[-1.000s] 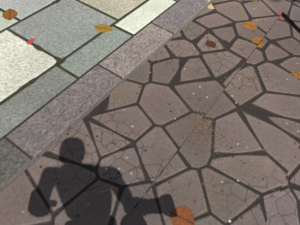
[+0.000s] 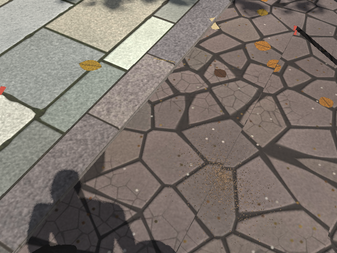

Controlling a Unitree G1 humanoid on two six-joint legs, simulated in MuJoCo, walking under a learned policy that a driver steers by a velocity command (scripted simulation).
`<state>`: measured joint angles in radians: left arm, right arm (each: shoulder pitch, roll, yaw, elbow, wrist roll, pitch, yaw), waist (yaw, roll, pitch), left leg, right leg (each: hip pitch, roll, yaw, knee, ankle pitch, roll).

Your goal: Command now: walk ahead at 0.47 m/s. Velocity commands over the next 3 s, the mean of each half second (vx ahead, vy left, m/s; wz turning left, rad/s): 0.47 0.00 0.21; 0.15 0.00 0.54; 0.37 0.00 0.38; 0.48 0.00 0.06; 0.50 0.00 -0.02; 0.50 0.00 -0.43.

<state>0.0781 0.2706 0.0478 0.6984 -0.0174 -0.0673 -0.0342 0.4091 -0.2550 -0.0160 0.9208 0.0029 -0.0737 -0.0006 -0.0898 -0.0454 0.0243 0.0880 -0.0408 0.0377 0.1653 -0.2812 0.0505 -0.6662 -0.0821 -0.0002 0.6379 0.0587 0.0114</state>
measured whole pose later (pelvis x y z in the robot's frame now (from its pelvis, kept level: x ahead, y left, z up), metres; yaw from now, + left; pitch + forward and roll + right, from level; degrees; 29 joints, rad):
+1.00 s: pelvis +0.44 -0.02 +0.01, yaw +25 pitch +3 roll +0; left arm 0.12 0.28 0.04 0.75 0.00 0.00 0.02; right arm 0.19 -0.30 -0.09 0.60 0.00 0.04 -0.04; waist -0.03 0.00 0.01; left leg -0.47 -0.12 -0.13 0.53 -0.12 0.05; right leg -0.47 0.00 0.10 0.70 -0.33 0.07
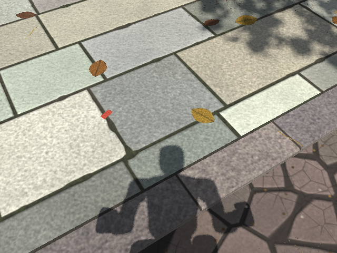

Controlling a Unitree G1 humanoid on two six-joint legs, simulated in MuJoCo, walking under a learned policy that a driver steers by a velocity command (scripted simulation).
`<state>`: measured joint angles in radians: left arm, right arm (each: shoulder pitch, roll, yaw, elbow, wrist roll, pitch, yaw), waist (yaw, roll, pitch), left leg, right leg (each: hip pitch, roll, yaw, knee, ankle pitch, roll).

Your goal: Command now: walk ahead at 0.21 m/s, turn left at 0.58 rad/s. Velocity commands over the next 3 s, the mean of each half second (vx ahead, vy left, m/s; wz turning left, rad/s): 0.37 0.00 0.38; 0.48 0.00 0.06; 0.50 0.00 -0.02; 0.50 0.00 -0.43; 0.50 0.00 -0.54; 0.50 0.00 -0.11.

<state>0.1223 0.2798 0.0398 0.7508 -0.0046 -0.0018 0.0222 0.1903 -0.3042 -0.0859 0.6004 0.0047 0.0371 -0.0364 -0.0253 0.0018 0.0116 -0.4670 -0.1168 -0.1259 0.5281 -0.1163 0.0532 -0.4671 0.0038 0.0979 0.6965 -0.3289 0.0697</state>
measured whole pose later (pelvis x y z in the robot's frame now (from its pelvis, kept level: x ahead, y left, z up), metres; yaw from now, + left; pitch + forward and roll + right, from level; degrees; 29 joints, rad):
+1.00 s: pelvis +0.35 +0.04 +0.01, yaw +11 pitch +3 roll -2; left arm 0.00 0.23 0.04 0.70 -0.02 -0.07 -0.05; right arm 0.41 -0.27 -0.04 0.83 0.03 -0.04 0.00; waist -0.03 0.06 0.08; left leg -0.19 0.07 -0.08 0.99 -0.44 0.01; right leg -0.44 0.04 -0.10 0.48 -0.42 0.03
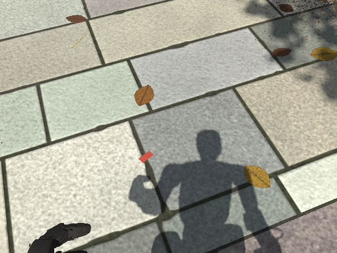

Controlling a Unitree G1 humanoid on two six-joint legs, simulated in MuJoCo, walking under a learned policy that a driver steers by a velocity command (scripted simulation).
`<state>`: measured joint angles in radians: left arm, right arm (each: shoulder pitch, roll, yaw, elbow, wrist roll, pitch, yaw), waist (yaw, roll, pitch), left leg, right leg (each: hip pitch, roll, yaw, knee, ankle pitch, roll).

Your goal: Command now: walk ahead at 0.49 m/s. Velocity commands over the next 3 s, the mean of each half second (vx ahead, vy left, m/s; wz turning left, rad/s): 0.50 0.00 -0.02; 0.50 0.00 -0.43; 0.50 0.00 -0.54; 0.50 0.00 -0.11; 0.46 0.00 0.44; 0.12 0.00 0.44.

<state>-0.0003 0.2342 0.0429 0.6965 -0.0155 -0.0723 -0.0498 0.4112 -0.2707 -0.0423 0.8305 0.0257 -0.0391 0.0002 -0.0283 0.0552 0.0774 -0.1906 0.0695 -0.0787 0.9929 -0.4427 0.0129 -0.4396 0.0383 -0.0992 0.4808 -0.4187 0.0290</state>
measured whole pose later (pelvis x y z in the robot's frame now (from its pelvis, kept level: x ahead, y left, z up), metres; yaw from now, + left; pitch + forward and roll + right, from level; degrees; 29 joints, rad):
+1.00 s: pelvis +0.48 -0.04 +0.03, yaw -17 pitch +0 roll -1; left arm 0.20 0.28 0.09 0.78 -0.01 -0.05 -0.04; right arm 0.23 -0.27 -0.05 0.80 0.01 -0.13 -0.02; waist 0.01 0.01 0.07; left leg -0.41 0.07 -0.06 1.26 -0.36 0.00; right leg -0.33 0.13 -0.02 0.48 -0.15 -0.13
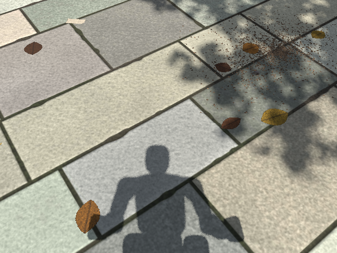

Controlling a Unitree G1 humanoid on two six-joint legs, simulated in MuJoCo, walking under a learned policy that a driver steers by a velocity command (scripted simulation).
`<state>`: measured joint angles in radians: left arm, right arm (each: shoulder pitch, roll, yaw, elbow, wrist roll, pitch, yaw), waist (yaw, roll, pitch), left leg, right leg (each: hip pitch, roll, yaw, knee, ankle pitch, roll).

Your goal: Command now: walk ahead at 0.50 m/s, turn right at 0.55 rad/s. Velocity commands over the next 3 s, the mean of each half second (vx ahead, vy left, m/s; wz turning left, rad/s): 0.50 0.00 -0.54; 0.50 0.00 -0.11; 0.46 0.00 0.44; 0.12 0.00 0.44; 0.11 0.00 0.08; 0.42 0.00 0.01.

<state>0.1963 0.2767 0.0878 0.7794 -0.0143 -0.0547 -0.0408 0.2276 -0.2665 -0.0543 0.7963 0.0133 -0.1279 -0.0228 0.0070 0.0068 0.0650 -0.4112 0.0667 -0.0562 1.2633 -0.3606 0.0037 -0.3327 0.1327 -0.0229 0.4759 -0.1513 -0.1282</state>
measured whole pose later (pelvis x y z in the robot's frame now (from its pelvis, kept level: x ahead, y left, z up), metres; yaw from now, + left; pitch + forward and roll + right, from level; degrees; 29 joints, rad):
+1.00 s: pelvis +0.51 -0.11 +0.01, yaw -18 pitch +1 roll +0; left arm 0.25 0.26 0.05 0.73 0.01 -0.08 -0.02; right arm 0.26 -0.31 -0.06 0.82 0.03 -0.07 0.01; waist 0.00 0.05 0.01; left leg -0.53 0.08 -0.04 1.12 -0.29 0.01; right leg -0.25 0.03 -0.07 0.40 -0.18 -0.06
